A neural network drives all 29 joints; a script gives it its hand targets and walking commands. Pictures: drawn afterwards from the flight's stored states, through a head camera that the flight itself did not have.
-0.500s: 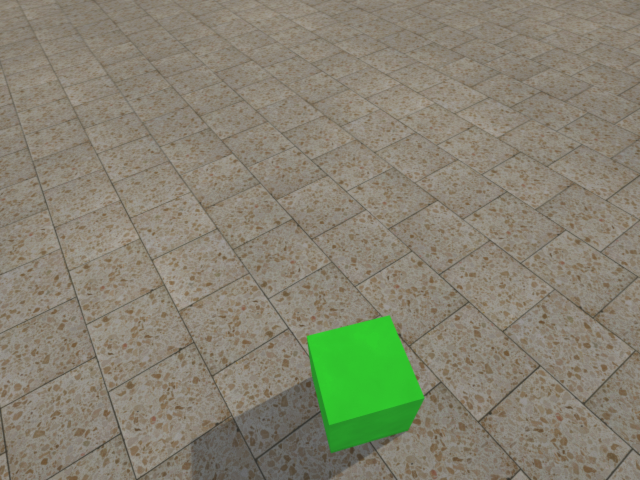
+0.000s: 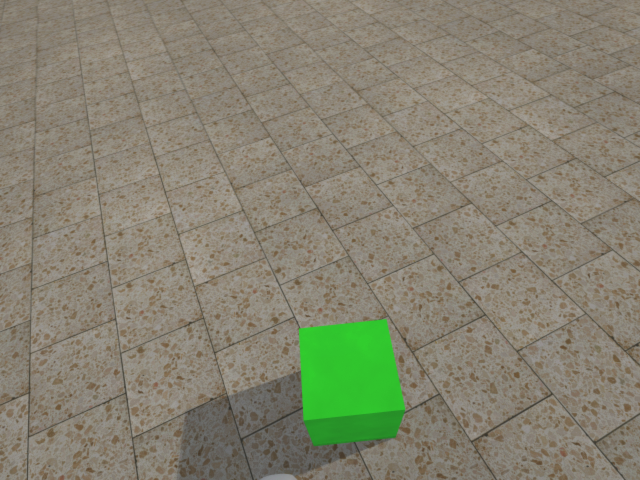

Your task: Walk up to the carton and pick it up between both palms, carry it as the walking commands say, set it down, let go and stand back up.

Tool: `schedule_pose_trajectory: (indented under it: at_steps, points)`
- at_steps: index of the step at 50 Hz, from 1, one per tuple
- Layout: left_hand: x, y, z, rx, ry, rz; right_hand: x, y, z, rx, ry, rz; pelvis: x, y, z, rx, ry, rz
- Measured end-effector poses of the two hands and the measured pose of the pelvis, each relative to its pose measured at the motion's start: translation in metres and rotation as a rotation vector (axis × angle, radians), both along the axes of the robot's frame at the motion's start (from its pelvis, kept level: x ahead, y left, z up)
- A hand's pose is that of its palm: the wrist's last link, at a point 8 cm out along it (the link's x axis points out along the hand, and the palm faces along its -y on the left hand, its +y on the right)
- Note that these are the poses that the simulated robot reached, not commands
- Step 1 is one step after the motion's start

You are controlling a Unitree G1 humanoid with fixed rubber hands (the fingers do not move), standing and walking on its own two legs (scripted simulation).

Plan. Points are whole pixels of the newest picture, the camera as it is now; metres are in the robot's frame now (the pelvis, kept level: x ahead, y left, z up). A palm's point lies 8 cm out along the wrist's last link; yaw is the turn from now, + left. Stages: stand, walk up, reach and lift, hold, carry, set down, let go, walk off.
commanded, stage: walk up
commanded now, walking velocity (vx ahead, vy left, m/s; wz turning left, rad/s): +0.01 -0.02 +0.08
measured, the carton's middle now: (348, 385) +0.44 -0.01 -0.63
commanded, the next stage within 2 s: stand in 0.28 s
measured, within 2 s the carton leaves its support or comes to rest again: neither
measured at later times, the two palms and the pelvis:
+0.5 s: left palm out of the picture -0.01 +0.21 -0.14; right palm out of the picture +0.05 -0.25 -0.13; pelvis +0.01 -0.02 +0.01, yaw +0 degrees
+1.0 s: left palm (199, 469) +0.17 +0.20 -0.12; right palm (545, 462) +0.16 -0.26 -0.12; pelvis -0.01 -0.03 -0.02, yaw -1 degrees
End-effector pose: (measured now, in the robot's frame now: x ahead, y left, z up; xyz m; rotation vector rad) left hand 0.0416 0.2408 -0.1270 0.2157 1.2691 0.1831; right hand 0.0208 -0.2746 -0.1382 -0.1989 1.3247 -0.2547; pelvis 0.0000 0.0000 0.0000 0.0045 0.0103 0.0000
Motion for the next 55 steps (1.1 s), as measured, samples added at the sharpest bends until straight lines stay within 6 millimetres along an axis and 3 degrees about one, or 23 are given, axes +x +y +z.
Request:
schedule_pose_trajectory:
  at_steps: [5, 9, 13, 22, 30, 38, 40, 44, 46, 49, 55]
  points:
    - [-0.022, -0.019, -0.006, -0.039, 0.033, 0.046, 0.059, 0.022, 0.0, 0.066, -0.118, 0.061, 0.005, -0.008, 0.0, -0.008, -0.011, -0.003]
    - [-0.036, -0.027, -0.017, -0.077, 0.07, 0.08, 0.076, 0.039, 0.005, 0.085, -0.162, 0.098, 0.008, -0.01, -0.001, -0.014, -0.02, -0.005]
    - [-0.041, -0.034, -0.018, -0.092, 0.084, 0.086, 0.072, 0.041, 0.009, 0.09, -0.138, 0.119, 0.011, -0.013, 0.002, -0.006, -0.026, -0.007]
    - [-0.052, -0.034, -0.014, -0.069, 0.133, 0.084, 0.041, 0.022, 0.007, 0.068, -0.067, 0.082, 0.013, -0.019, 0.005, -0.007, -0.031, 0.001]
    - [-0.047, -0.039, -0.013, -0.065, 0.125, 0.082, 0.01, 0.019, 0.003, 0.077, 0.003, 0.055, 0.013, -0.024, 0.006, -0.006, -0.035, 0.003]
    - [-0.041, -0.042, -0.013, -0.065, 0.107, 0.077, -0.005, 0.019, 0.001, 0.085, 0.031, 0.044, 0.011, -0.028, 0.006, -0.004, -0.036, 0.003]
    - [-0.01, -0.041, -0.013, -0.072, 0.03, 0.068, 0.019, 0.018, 0.0, 0.091, -0.021, 0.058, 0.005, -0.028, 0.0, -0.007, 0.019, -0.004]
    - [0.084, -0.036, -0.007, -0.059, -0.069, -0.008, 0.099, 0.009, 0.002, 0.084, -0.097, 0.075, -0.01, -0.028, -0.017, -0.011, 0.071, -0.005]
    - [0.114, -0.036, 0.0, -0.058, -0.055, -0.016, 0.125, 0.008, 0.01, 0.075, -0.076, 0.087, -0.013, -0.028, -0.02, -0.009, 0.088, -0.008]
    - [0.127, -0.037, 0.006, -0.058, -0.003, -0.014, 0.138, 0.015, 0.017, 0.088, -0.034, 0.085, -0.01, -0.028, -0.019, -0.008, 0.106, -0.018]
    - [0.099, -0.046, -0.005, -0.099, 0.043, 0.006, 0.12, 0.037, 0.006, 0.116, -0.002, 0.106, -0.002, -0.027, -0.022, -0.008, 0.171, -0.015]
